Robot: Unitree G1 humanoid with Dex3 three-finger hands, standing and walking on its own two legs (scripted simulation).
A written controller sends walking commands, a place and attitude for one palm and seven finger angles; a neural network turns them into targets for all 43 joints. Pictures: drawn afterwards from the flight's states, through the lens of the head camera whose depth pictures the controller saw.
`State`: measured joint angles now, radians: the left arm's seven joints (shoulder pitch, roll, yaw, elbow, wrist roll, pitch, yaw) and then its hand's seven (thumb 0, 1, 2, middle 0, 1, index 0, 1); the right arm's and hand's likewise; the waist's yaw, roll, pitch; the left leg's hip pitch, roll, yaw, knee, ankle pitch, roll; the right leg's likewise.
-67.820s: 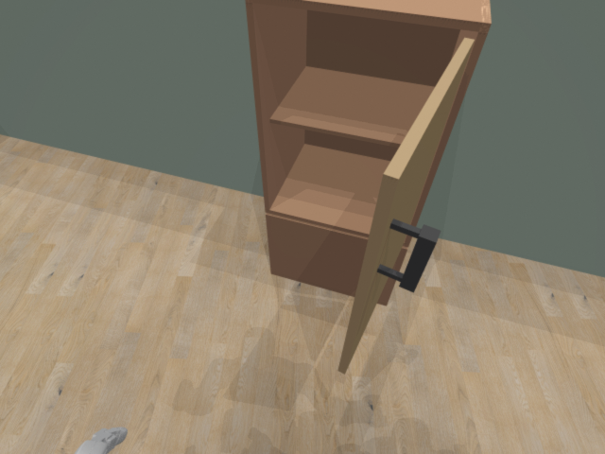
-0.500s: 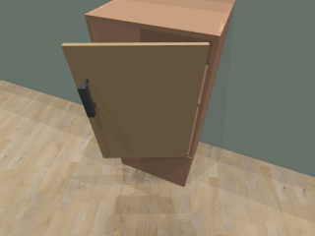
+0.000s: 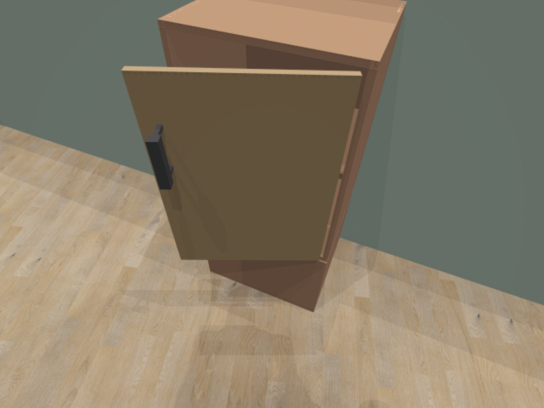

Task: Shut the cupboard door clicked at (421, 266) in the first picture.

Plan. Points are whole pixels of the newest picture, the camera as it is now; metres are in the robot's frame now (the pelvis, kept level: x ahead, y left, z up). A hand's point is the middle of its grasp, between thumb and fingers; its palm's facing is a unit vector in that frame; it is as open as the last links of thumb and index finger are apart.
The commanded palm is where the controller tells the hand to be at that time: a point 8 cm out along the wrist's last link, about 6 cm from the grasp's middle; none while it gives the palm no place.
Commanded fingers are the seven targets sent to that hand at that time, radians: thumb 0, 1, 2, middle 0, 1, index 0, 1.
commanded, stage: look again from close up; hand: left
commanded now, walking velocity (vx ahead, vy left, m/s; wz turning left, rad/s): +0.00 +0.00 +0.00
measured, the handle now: (162, 156) +0.57 +0.26 +0.04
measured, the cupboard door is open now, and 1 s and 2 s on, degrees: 23 23 23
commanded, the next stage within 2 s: shuffle to correct the standing spot in 0.62 s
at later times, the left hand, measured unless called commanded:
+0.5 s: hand out of the picture +0.03 +0.16 -0.18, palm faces +0.01 -0.98 -0.18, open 7.4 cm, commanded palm none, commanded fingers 0.00 0.90 0.90 -0.20 -0.30 -0.20 -0.30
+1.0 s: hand out of the picture +0.07 +0.19 -0.19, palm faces +0.12 -0.98 -0.17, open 7.4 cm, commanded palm none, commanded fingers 0.00 0.90 0.90 -0.20 -0.30 -0.20 -0.30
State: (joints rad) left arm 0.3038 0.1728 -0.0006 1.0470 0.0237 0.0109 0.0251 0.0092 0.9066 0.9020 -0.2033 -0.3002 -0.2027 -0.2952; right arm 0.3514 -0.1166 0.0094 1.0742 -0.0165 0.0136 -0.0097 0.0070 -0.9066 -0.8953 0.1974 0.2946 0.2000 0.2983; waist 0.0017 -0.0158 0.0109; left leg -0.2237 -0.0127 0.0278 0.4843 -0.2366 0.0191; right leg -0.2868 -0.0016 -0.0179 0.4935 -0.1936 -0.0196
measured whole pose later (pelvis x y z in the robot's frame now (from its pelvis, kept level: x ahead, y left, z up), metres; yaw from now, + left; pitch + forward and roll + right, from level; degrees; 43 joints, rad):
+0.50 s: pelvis +0.03 +0.00 +0.00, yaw +0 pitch +0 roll +1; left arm 0.29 0.15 -0.01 1.10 0.02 -0.01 0.03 0.01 0.91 0.90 -0.20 -0.30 -0.20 -0.30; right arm 0.31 -0.12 0.01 1.11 -0.01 -0.02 -0.02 0.00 -0.91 -0.90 0.20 0.29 0.20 0.30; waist 0.00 -0.02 0.03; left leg -0.18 -0.01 0.03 0.46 -0.27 0.01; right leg -0.26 0.01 -0.02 0.49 -0.22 -0.02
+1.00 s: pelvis +0.08 +0.02 -0.01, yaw +4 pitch +0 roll -1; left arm 0.30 0.17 0.04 1.04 0.03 -0.02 0.03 0.01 0.91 0.90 -0.20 -0.30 -0.20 -0.30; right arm 0.31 -0.16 0.00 1.09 -0.02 0.00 0.00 0.01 -0.91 -0.90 0.20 0.29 0.20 0.30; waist 0.02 -0.02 0.04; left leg -0.27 0.01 0.06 0.64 -0.44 0.02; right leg -0.20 -0.03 -0.07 0.55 -0.34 0.00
